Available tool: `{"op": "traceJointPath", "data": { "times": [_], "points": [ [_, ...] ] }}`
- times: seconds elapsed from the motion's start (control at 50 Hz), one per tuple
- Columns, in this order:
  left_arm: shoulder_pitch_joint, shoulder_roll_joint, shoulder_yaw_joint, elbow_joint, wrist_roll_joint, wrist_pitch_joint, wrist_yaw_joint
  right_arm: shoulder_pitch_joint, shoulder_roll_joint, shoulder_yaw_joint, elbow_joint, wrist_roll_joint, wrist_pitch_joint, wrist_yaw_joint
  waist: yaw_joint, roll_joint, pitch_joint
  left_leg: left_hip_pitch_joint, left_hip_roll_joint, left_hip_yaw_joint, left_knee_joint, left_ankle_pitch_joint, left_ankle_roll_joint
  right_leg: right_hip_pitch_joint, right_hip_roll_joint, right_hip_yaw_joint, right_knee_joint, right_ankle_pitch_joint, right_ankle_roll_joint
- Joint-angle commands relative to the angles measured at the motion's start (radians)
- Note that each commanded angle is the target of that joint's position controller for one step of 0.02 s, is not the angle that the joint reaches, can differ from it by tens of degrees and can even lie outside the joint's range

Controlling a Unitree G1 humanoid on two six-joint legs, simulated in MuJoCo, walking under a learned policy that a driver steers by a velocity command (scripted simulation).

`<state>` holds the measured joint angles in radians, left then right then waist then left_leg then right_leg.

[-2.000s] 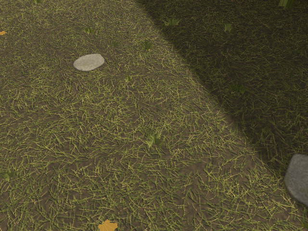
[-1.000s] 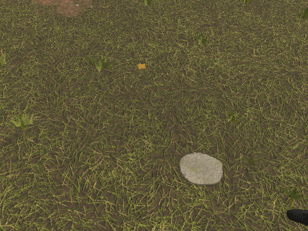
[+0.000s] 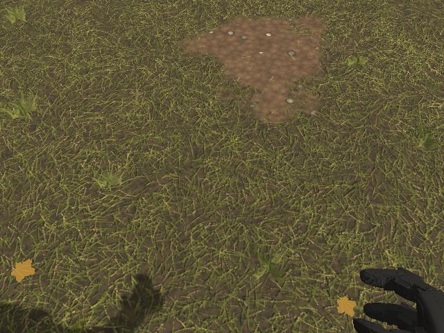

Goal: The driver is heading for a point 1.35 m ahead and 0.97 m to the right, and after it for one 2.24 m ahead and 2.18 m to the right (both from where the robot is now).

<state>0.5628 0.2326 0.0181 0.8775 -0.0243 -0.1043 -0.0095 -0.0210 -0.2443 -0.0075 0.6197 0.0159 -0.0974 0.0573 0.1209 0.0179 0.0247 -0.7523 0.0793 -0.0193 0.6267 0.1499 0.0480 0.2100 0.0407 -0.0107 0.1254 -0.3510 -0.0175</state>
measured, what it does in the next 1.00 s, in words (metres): walks ahead, turning right: left foot, then right foot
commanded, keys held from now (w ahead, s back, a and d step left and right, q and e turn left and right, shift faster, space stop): w+e+shift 1.00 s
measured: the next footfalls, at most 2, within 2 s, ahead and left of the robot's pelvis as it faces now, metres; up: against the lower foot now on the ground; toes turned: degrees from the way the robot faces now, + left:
left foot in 0.10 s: +0.33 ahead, +0.14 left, +0.00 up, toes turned -4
right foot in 0.56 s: +0.68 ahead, -0.19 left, +0.00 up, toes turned -29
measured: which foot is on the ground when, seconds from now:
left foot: up 0.00-0.08, down 0.10-0.56, up 0.58-0.96, down 0.98-1.00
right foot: down 0.00-0.08, up 0.10-0.54, down 0.56-0.98, up 1.00-1.00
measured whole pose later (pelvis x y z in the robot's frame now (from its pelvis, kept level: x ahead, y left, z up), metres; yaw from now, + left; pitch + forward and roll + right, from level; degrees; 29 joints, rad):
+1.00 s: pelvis +0.89 -0.22 -0.02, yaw -51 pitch +1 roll +2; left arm 0.43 0.31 0.09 0.73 -0.02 -0.04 0.02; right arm -0.04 -0.27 -0.05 0.57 0.03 -0.14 0.01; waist 0.09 -0.02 0.02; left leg -0.53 -0.02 -0.10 0.56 -0.08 -0.06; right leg -0.02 0.11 0.34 0.74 -0.58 -0.08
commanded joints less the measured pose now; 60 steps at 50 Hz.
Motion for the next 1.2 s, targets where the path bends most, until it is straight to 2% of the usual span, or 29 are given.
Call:
{"op": "traceJointPath", "data": {
  "times": [0.02,0.08,0.1,0.12,0.14,0.16,0.2,0.22,0.26,0.42,0.48,0.52,0.54,0.56,0.58,0.6,0.62,0.66,0.72,0.8,0.9,0.94,0.98,1.0,1.02,1.04,1.08,1.16,1.2],
  "points": [
    [-0.012,0.186,0.037,-0.038,-0.004,0.008,0.017,-0.145,-0.094,-0.033,-0.113,0.006,-0.031,0.014,-0.077,-0.086,0.116,0.208,-0.08,0.033,-0.115,-0.026,0.001,-0.18,-0.252,0.102,-0.017,0.677,-0.149],
    [-0.062,0.255,0.049,-0.027,0.035,0.04,0.023,0.218,-0.208,-0.089,-0.048,0.025,-0.013,-0.024,-0.309,-0.2,-0.132,0.654,-0.115,0.044,-0.074,-0.209,0.042,-0.201,-0.245,0.089,0.457,1.115,-0.096],
    [-0.079,0.187,0.029,-0.066,0.061,0.04,0.027,0.471,-0.265,-0.106,0.01,0.011,0.002,-0.047,-0.393,-0.13,-0.316,1.073,0.081,-0.147,0.047,-0.332,0.064,-0.503,-0.197,0.096,0.807,0.817,-0.073],
    [0.124,-0.028,-0.026,-0.09,0.017,0.01,0.012,0.513,-0.341,-0.12,0.044,-0.019,-0.012,-0.029,-0.233,0.293,-0.566,1.402,0.344,-0.722,-0.132,-0.852,0.237,-0.854,-0.029,0.146,1.188,-0.085,-0.041],
    [0.008,0.096,0.002,-0.085,-0.04,-0.003,0.016,0.527,-0.227,-0.099,0.054,-0.02,-0.014,-0.03,-0.295,0.288,-0.523,1.322,0.307,-0.839,-0.328,-0.982,0.188,-0.936,-0.057,0.189,1.292,-0.083,-0.056],
    [-0.153,0.152,0.025,-0.133,-0.059,-0.004,0.024,0.459,-0.175,-0.086,0.071,-0.014,-0.017,-0.039,-0.3,0.227,-0.294,1.177,0.288,-0.65,-0.335,-0.842,0.14,-1.034,-0.093,0.15,1.322,-0.028,-0.055],
    [-0.263,0.128,0.029,-0.165,-0.016,0.002,0.022,0.355,-0.125,-0.075,0.101,-0.034,-0.025,-0.039,-0.226,0.039,-0.107,0.847,0.237,-0.394,-0.358,-0.518,0.123,-0.972,-0.174,0.129,1.242,0.074,-0.051],
    [-0.233,0.105,0.032,-0.165,-0.018,0.021,0.012,0.313,-0.085,-0.066,0.114,-0.051,-0.032,-0.04,-0.17,0.061,-0.082,0.737,0.215,-0.307,-0.379,-0.454,0.121,-0.901,-0.209,0.142,1.224,0.096,-0.049],
    [-0.206,0.059,0.032,-0.168,-0.032,0.068,0.002,0.24,-0.052,-0.062,0.132,-0.03,-0.033,-0.038,-0.112,0.081,-0.017,0.619,0.21,-0.164,-0.446,-0.413,0.112,-0.875,-0.246,0.135,1.191,0.065,-0.041],
    [-0.436,0.091,0.029,-0.254,-0.004,0.078,-0.043,0.222,-0.194,-0.089,0.145,-0.028,-0.036,-0.066,-0.112,-0.062,0.131,0.577,0.121,0.257,-0.55,-0.147,0.051,-0.852,-0.197,-0.025,0.76,0.515,-0.053],
    [-0.445,0.157,0.055,-0.274,-0.014,0.07,-0.063,0.263,-0.277,-0.106,0.144,-0.017,-0.008,-0.067,-0.086,-0.003,0.076,0.786,0.137,0.301,-0.406,0.486,0.019,-0.741,-0.079,-0.157,0.657,0.458,-0.098],
    [-0.245,0.23,0.093,-0.245,-0.032,0.09,-0.058,0.238,-0.333,-0.122,0.127,-0.003,0.029,-0.069,0.044,0.095,-0.036,0.838,0.175,0.297,-0.091,0.923,0.02,-0.534,-0.003,-0.196,0.7,0.27,-0.139],
    [-0.014,0.307,0.133,-0.184,-0.026,0.106,-0.049,0.198,-0.331,-0.121,0.11,-0.001,0.034,-0.069,0.155,0.091,-0.142,0.712,0.171,0.262,0.194,0.907,0.021,-0.232,0.019,-0.153,0.69,0.216,-0.178],
    [0.104,0.338,0.151,-0.132,-0.038,0.119,-0.027,0.172,-0.243,-0.097,0.116,0.005,0.021,-0.062,0.197,-0.051,-0.117,0.484,0.039,0.254,0.619,0.256,-0.033,-0.031,-0.003,-0.032,0.598,0.228,-0.219],
    [-0.006,0.378,0.136,-0.149,-0.022,0.111,-0.029,0.293,-0.032,-0.038,0.061,-0.021,-0.024,-0.045,-0.025,-0.462,-0.093,0.082,-0.17,0.119,1.028,-0.74,-0.072,0.097,-0.102,0.378,0.498,0.153,-0.364],
    [-0.082,0.307,0.105,-0.227,0.014,0.073,-0.037,0.286,-0.074,-0.022,-0.017,0.01,-0.072,-0.035,-0.056,-0.389,-0.279,-0.091,-0.177,-0.109,1.07,-0.708,-0.022,0.164,-0.282,0.892,0.186,-0.312,-0.467],
    [-0.077,0.237,0.097,-0.236,0.019,0.046,-0.041,0.126,-0.183,-0.045,-0.033,0.034,-0.093,-0.033,-0.005,-0.17,-0.159,-0.104,-0.121,-0.13,0.956,-0.596,0.025,0.045,-0.289,0.93,0.065,-0.413,-0.385],
    [-0.171,0.225,0.09,-0.238,0.023,0.009,-0.051,0.102,-0.148,-0.039,-0.031,0.006,-0.088,-0.05,-0.109,0.068,-0.035,0.004,-0.054,-0.146,0.755,-0.491,0.021,-0.249,-0.253,0.825,0.095,-0.266,-0.346],
    [-0.26,0.199,0.078,-0.259,0.013,0.007,-0.02,0.15,-0.156,-0.053,-0.005,-0.02,-0.044,-0.054,-0.175,0.032,0.023,0.149,-0.009,-0.151,0.537,-0.463,-0.043,-0.481,-0.138,0.577,0.094,-0.042,-0.327],
    [-0.217,0.184,0.076,-0.236,-0.007,0.023,0.025,-0.084,-0.068,-0.028,-0.087,-0.038,-0.033,-0.052,-0.081,-0.004,0.091,0.273,-0.058,-0.054,0.102,-0.164,-0.118,-0.648,-0.024,0.369,0.093,0.126,-0.26],
    [-0.161,0.182,0.092,-0.197,-0.027,0.036,0.036,-0.124,-0.131,-0.065,-0.123,0.02,-0.044,-0.043,-0.04,-0.108,0.038,0.42,-0.09,-0.105,-0.128,-0.034,-0.136,-0.524,-0.053,0.445,0.181,0.017,-0.181],
    [-0.169,0.179,0.099,-0.192,-0.02,0.048,0.039,-0.05,-0.178,-0.092,-0.11,0.031,-0.052,-0.046,-0.092,-0.143,0.003,0.465,-0.084,-0.099,-0.136,-0.129,-0.115,-0.409,-0.084,0.474,0.289,0.184,-0.158],
    [-0.245,0.143,0.079,-0.237,0.025,0.056,0.02,0.355,-0.235,-0.13,-0.037,0.036,-0.046,-0.064,-0.312,-0.14,-0.26,0.929,-0.006,-0.121,-0.021,-0.304,-0.068,-0.513,-0.027,0.387,0.752,0.402,-0.087],
    [-0.071,-0.026,0.037,-0.266,0.009,0.052,0.013,0.482,-0.305,-0.132,-0.012,-0.015,-0.039,-0.061,-0.22,0.267,-0.448,1.303,0.242,-0.603,-0.139,-0.717,0.066,-0.84,0.091,0.297,1.157,-0.209,-0.048],
    [-0.038,0.031,0.018,-0.291,-0.064,0.047,0.017,0.446,-0.3,-0.126,-0.006,-0.027,-0.038,-0.037,-0.185,0.529,-0.444,1.292,0.364,-1.025,-0.351,-1.12,0.138,-1.047,0.011,0.227,1.359,-0.18,-0.043],
    [-0.152,0.12,0.036,-0.277,-0.056,0.055,0.025,0.352,-0.199,-0.11,-0.038,-0.018,-0.029,-0.043,-0.223,0.337,-0.268,1.146,0.314,-0.891,-0.386,-1.103,0.112,-1.101,-0.04,0.179,1.406,-0.067,-0.036],
    [-0.318,0.162,0.05,-0.305,0.002,0.058,0.017,0.318,-0.168,-0.099,0.002,-0.03,-0.011,-0.051,-0.219,0.037,-0.093,0.89,0.233,-0.54,-0.356,-0.69,0.072,-1.04,-0.108,0.132,1.328,0.021,-0.039],
    [-0.356,0.106,0.048,-0.345,-0.032,0.09,-0.007,0.289,-0.088,-0.075,0.086,-0.012,-0.024,-0.049,-0.147,0.086,0.009,0.707,0.177,-0.255,-0.409,-0.448,0.066,-0.999,-0.205,0.132,1.215,0.035,-0.054],
    [-0.385,0.09,0.039,-0.363,-0.022,0.096,-0.014,0.29,-0.114,-0.08,0.106,-0.007,-0.024,-0.051,-0.133,0.045,0.051,0.696,0.188,-0.159,-0.436,-0.353,0.072,-1.068,-0.218,0.126,1.189,0.101,-0.047]
  ]
}}
Velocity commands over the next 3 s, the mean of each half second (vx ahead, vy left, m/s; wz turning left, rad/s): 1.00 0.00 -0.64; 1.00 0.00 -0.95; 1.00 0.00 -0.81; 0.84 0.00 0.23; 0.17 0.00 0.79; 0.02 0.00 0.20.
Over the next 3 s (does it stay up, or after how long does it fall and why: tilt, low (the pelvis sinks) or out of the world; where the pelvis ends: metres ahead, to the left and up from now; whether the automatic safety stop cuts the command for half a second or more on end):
stays up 1.34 -1.23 0.01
